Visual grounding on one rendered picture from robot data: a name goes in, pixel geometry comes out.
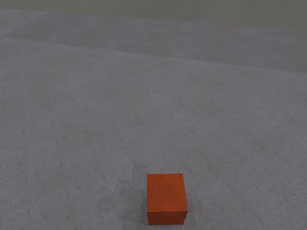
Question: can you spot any carton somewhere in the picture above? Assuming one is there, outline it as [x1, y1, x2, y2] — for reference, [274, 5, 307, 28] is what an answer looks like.
[147, 173, 188, 225]

